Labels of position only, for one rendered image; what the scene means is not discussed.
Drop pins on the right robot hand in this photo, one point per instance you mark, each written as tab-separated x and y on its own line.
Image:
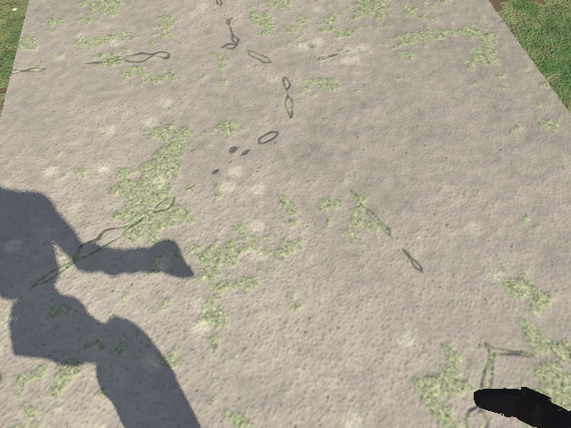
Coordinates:
527	405

